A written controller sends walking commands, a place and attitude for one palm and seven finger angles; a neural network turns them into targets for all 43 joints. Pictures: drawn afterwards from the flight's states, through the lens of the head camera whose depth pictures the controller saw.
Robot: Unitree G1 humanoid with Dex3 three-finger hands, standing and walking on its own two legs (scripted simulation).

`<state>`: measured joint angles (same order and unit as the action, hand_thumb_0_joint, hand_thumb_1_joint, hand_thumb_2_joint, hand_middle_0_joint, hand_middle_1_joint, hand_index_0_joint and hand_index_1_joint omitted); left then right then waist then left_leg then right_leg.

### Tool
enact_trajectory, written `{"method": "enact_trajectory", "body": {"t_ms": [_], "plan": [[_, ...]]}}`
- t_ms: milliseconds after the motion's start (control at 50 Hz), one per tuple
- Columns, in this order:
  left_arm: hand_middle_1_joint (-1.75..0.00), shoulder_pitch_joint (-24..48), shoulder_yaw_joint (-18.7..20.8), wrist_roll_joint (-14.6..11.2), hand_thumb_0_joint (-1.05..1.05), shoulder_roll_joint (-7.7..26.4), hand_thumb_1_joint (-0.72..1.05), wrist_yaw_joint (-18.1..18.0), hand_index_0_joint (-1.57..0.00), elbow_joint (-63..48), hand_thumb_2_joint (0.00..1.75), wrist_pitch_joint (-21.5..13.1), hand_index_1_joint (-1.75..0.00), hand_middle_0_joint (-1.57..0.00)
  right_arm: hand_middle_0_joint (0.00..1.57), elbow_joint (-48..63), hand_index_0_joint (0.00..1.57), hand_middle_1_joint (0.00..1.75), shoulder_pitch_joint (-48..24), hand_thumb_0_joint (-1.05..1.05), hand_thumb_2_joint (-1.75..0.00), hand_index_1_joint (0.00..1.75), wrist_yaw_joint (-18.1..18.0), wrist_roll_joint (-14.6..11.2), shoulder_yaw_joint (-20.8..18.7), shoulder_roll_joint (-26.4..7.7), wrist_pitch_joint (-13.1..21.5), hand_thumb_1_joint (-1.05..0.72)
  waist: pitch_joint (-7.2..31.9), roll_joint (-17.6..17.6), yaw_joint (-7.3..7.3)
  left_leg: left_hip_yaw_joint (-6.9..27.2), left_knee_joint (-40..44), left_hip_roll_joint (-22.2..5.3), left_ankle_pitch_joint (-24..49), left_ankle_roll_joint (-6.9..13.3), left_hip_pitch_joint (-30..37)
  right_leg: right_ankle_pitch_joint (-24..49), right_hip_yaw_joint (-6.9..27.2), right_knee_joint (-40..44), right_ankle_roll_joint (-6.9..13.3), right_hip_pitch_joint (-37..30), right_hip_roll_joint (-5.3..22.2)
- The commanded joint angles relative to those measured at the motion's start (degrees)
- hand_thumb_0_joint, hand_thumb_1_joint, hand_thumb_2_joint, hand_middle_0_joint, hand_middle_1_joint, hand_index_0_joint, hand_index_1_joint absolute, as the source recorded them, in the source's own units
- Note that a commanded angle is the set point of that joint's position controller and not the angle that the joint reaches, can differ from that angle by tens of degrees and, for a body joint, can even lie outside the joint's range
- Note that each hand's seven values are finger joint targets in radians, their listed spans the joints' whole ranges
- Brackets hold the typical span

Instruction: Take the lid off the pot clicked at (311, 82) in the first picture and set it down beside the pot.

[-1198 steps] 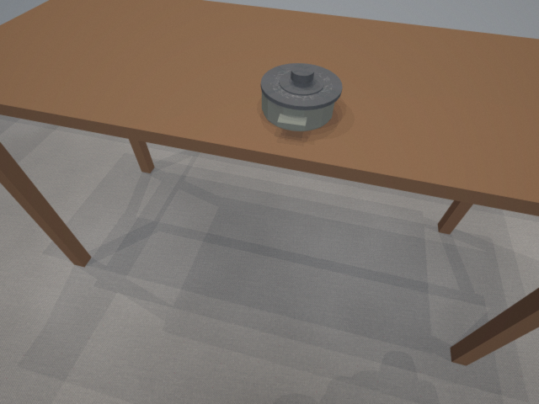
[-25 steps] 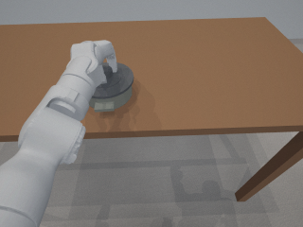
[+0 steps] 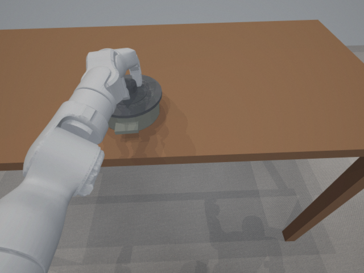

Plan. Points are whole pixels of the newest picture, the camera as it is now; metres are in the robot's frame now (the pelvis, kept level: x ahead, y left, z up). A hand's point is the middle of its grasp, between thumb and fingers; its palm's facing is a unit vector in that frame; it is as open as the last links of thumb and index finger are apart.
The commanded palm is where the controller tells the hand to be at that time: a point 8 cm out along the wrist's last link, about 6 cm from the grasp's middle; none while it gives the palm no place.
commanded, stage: lift the lid straight up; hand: left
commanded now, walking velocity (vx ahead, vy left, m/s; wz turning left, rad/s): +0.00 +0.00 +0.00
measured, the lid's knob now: (127, 86) +0.51 +0.10 +0.16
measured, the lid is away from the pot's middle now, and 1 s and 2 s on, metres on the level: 0.01 0.02 0.03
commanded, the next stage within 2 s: move the lid sideways beside the pot in 1.80 s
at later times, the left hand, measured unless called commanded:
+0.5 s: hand (122, 75) +0.48 +0.10 +0.21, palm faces -0.39 -0.11 -0.92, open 7.6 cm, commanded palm +0.48 +0.10 +0.28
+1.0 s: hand (109, 57) +0.48 +0.12 +0.24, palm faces -0.33 -0.12 -0.94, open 7.6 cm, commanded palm +0.48 +0.11 +0.32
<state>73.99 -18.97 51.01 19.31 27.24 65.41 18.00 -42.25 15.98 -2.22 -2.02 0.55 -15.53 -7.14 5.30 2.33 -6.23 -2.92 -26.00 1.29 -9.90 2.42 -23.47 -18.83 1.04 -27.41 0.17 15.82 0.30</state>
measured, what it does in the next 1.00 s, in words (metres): stands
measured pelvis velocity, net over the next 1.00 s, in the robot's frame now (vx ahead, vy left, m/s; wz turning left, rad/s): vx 0.00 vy -0.01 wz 0.00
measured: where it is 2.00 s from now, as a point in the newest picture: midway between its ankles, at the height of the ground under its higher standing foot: outside the picture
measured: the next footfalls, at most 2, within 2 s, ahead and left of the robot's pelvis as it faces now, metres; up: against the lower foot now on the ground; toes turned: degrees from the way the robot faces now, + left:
none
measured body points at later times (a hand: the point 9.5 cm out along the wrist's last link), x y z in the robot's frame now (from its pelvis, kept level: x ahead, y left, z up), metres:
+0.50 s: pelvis +0.00 -0.01 +0.00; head +0.02 -0.03 +0.45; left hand +0.49 +0.10 +0.26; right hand +0.07 -0.27 -0.13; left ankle +0.03 +0.10 -0.74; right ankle -0.06 -0.12 -0.74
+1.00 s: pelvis +0.00 -0.01 +0.00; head +0.02 -0.03 +0.45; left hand +0.49 +0.12 +0.30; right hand +0.08 -0.27 -0.13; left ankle +0.03 +0.10 -0.74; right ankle -0.06 -0.12 -0.74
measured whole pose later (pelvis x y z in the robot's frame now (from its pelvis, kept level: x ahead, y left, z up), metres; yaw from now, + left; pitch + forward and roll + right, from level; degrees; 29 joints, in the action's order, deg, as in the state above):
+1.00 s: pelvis +0.00 -0.01 +0.00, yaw +0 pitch +7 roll +1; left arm 80.4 -17.2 52.0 23.4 32.1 63.7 19.5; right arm -42.3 15.1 -2.2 -1.9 0.5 -16.0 -3.1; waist 5.2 2.5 -5.4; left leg -2.6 -24.4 1.2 -9.4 1.9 -21.7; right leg -18.6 0.9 -26.1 0.6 14.1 0.1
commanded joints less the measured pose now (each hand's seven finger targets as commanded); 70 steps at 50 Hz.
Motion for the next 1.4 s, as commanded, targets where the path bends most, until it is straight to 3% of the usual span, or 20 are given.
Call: {"method": "enact_trajectory", "body": {"t_ms": [0, 120, 200, 300, 380, 440, 520, 640, 720, 780, 820, 880, 980, 1020, 1080, 1120, 1180, 1220, 1280, 1380], "plan": [[-1.18, 38.6, 2.0, 1.6, 0.0, 10.1, 0.75, -2.8, -0.74, -12.1, 0.9, -0.6, -1.07, -0.96, 0.2, 5.4, 0.2, 0.3, 0.2, 0.0, -0.9, 0.3, -0.7, 0.1, -2.5, -7.7, 2.5, -0.9, 22.4, -3.5, -1.37, 2.7, -1.1, 2.2, 15.1, 2.8, 24.3, 21.4, -1.6, 3.3, 2.1, 6.2, -4.3], [-1.18, 41.9, 2.2, 0.5, 0.0, 9.7, 0.75, -3.1, -0.74, -16.1, 0.9, -2.1, -1.07, -0.96, 0.2, 5.5, 0.2, 0.3, 0.6, 0.0, -0.9, 0.3, -0.7, 0.4, -2.8, -7.6, 4.6, -0.9, 25.9, -1.6, -1.28, 3.5, -2.1, 1.8, 21.5, 2.7, 28.2, 23.9, -1.5, 3.2, 2.2, 6.1, -4.1], [-1.18, 44.4, 2.6, 0.7, 0.0, 11.0, 0.75, -2.9, -0.74, -14.4, 0.9, -1.7, -1.07, -0.96, 0.2, 4.9, 0.2, 0.3, 0.6, 0.0, -0.9, 0.3, -1.1, 0.1, -2.5, -7.5, 5.6, -0.9, 24.2, -5.0, -1.71, 2.9, -1.0, 2.3, 16.6, 3.0, 26.4, 23.0, -1.3, 3.8, 1.7, 5.8, -4.3], [-1.18, 46.0, 3.3, 0.8, 0.0, 11.8, 0.75, -3.0, -0.74, -16.6, 0.9, -2.6, -1.07, -0.96, 0.2, 4.9, 0.2, 0.3, 0.5, 0.0, -0.9, 0.3, -1.1, 0.4, -2.5, -7.2, 7.4, -0.9, 27.1, -2.5, -0.94, 3.5, -1.7, 2.2, 20.9, 2.9, 29.3, 24.4, -0.9, 3.2, 1.8, 5.6, -4.1], [-1.18, 42.9, 5.5, 1.5, 0.0, 14.9, 0.75, -2.4, -0.74, -11.3, 0.9, -1.0, -1.07, -0.96, 0.2, 4.3, 0.2, 0.3, 0.4, 0.0, -0.9, 0.3, -1.1, 0.5, -2.2, -7.7, 6.9, -0.9, 23.2, -7.1, -0.48, 2.6, -0.9, 2.6, 17.3, 3.1, 24.5, 25.2, -0.9, 3.7, 1.6, 3.8, -3.8], [-1.18, 45.5, 5.3, 2.0, 0.0, 15.9, 0.75, -2.2, -0.74, -13.0, 0.9, -0.5, -1.07, -0.96, 0.2, 4.6, 0.2, 0.3, -0.4, 0.0, -0.9, 0.3, -1.3, 0.5, -2.1, -7.8, 6.7, -0.9, 24.6, -6.4, -0.36, 2.0, -0.9, 3.0, 17.3, 3.2, 24.3, 27.4, -0.4, 3.5, 1.5, 2.2, -3.5], [-1.18, 44.0, 3.5, 2.7, 0.0, 13.5, 0.75, -1.7, -0.74, -10.0, 0.9, 0.8, -1.07, -0.96, 0.2, 4.5, 0.2, 0.3, -0.6, 0.0, -0.9, 0.3, -1.1, 0.4, -2.2, -7.9, 6.0, -0.9, 21.5, -4.3, -0.63, 2.0, -1.0, 2.8, 16.4, 2.9, 23.0, 25.9, -0.7, 4.0, 1.9, 4.0, -3.4], [-1.18, 44.8, 5.5, 3.5, 0.0, 17.2, 0.75, -0.5, -0.74, -12.6, 0.9, 0.8, -1.07, -0.96, 0.2, 5.8, 0.2, 0.3, -1.3, 0.0, -0.9, 0.3, -1.0, 0.7, -2.1, -7.9, 5.4, -0.9, 26.8, -5.3, 0.17, 1.5, -1.8, 3.1, 20.5, 3.1, 23.6, 31.1, 0.2, 3.0, 1.3, -0.5, -3.1], [-1.18, 45.2, 4.0, 2.5, 0.0, 15.2, 0.75, 0.1, -0.74, -14.5, 0.9, 0.7, -1.07, -0.96, 0.2, 6.0, 0.2, 0.3, -1.0, 0.0, -0.9, 0.3, -0.7, 0.4, -2.6, -8.1, 5.5, -0.9, 24.8, -2.7, -0.31, 1.6, -2.4, 2.7, 23.4, 3.2, 25.0, 31.5, -0.3, 3.5, 1.5, 1.3, -3.2], [-1.18, 45.7, 6.4, 3.3, 0.0, 18.8, 0.75, 0.6, -0.74, -15.7, 0.9, 0.7, -1.07, -0.96, 0.2, 6.4, 0.2, 0.3, -1.6, 0.0, -0.9, 0.3, -0.6, 0.5, -2.4, -7.8, 5.7, -0.9, 26.2, -4.2, 0.44, 1.8, -2.2, 2.9, 23.2, 3.3, 25.0, 31.4, 0.3, 3.2, 1.2, 0.0, -3.1], [-1.18, 44.9, 3.2, 1.8, 0.0, 13.9, 0.75, 0.9, -0.74, -15.9, 0.9, 0.8, -1.07, -0.96, 0.2, 6.3, 0.2, 0.3, -1.6, 0.0, -0.9, 0.3, -0.4, 0.2, -2.7, -7.9, 5.7, -0.9, 24.2, -1.8, -0.13, 1.8, -2.9, 2.6, 26.4, 3.3, 26.2, 32.3, -0.3, 3.5, 1.5, 2.0, -3.2], [-1.18, 46.1, 4.9, 3.4, 0.0, 17.4, 0.75, 1.1, -0.74, -14.3, 0.9, 1.4, -1.07, -0.96, 0.2, 5.8, 0.2, 0.3, -1.5, 0.0, -0.9, 0.3, -0.3, 0.2, -2.3, -8.0, 5.4, -0.9, 23.2, -4.6, -0.04, 2.3, -1.5, 2.6, 21.2, 3.2, 25.1, 27.7, -0.6, 3.9, 1.4, 2.4, -3.5], [-1.18, 50.1, 4.0, 3.2, 0.0, 16.3, 0.75, 1.1, -0.74, -18.0, 0.9, 0.8, -1.07, -0.96, 0.2, 6.2, 0.2, 0.3, -2.2, 0.0, -0.9, 0.3, -0.3, 0.2, -2.4, -7.5, 6.4, -0.9, 27.7, -1.7, 0.05, 3.0, -2.0, 2.4, 24.5, 3.0, 28.4, 27.8, -0.3, 3.2, 1.5, 2.3, -3.4], [-1.18, 47.9, 4.4, 2.3, 0.0, 16.0, 0.75, 1.3, -0.74, -16.9, 0.9, 1.3, -1.07, -0.96, 0.2, 5.8, 0.2, 0.3, -1.7, 0.0, -0.9, 0.3, -0.3, 0.3, -2.6, -8.1, 6.3, -0.9, 26.3, -2.4, 0.17, 2.9, -2.5, 2.1, 26.3, 3.0, 27.9, 29.4, -0.8, 3.4, 1.7, 2.2, -3.2], [-1.18, 48.0, 5.0, 3.9, 0.0, 17.9, 0.75, 1.5, -0.74, -10.0, 0.9, 2.8, -1.07, -0.96, 0.2, 5.0, 0.2, 0.3, -1.8, 0.0, -0.9, 0.3, -0.6, 0.1, -2.1, -8.0, 5.7, -0.9, 21.9, -7.6, -0.37, 2.1, -0.6, 2.7, 17.0, 3.2, 23.2, 25.8, -0.5, 4.5, 1.3, 2.5, -3.2], [-1.18, 49.1, 5.1, 2.9, 0.0, 17.7, 0.75, 1.0, -0.74, -8.6, 0.9, 3.6, -1.07, -0.96, 0.2, 4.4, 0.2, 0.3, -1.3, 0.0, -0.9, 0.3, -0.8, 0.1, -2.0, -8.8, 5.5, -0.9, 19.2, -6.1, -0.86, 1.9, -0.1, 2.8, 15.6, 3.1, 21.4, 26.0, -0.9, 4.8, 1.7, 3.0, -2.9], [-1.18, 53.4, 4.0, 4.4, 0.0, 17.0, 0.75, 0.7, -0.74, -11.1, 0.9, 3.0, -1.07, -0.96, 0.2, 5.0, 0.2, 0.3, -2.2, 0.0, -0.9, 0.3, -0.9, 0.0, -1.8, -8.1, 6.3, -0.9, 24.7, -4.3, -0.86, 2.7, -0.4, 2.4, 17.7, 2.9, 24.9, 25.0, -0.4, 4.2, 1.6, 3.2, -3.0], [-1.18, 54.1, 1.8, 3.3, 0.0, 12.5, 0.75, 0.5, -0.74, -12.3, 0.9, 2.8, -1.07, -0.96, 0.2, 5.0, 0.2, 0.3, -1.7, 0.0, -0.9, 0.3, -0.7, -0.1, -2.0, -8.1, 6.7, -0.9, 24.1, -0.9, -1.3, 3.4, -0.7, 1.8, 20.8, 2.5, 27.0, 23.9, -1.1, 4.5, 2.1, 5.4, -3.2], [-1.18, 54.7, 3.3, 4.6, 0.0, 15.0, 0.75, 0.6, -0.74, -12.8, 0.9, 2.7, -1.07, -0.96, 0.2, 5.0, 0.2, 0.3, -1.4, 0.0, -0.9, 0.3, -0.5, 0.1, -2.1, -7.8, 7.3, -0.9, 26.6, -2.8, -0.75, 4.0, -0.6, 1.6, 20.3, 2.6, 28.0, 22.0, -1.0, 4.2, 1.9, 4.8, -3.3], [-1.18, 56.2, 3.9, 5.0, 0.0, 16.1, 0.75, 0.4, -0.74, -9.7, 0.9, 4.0, -1.07, -0.96, 0.2, 4.2, 0.2, 0.3, -1.0, 0.0, -0.9, 0.3, -0.5, -0.1, -1.8, -8.3, 7.2, -0.9, 23.6, -4.2, -1.03, 3.3, 0.7, 2.1, 16.1, 2.7, 24.7, 21.4, -0.9, 5.0, 1.8, 4.4, -3.2]]}}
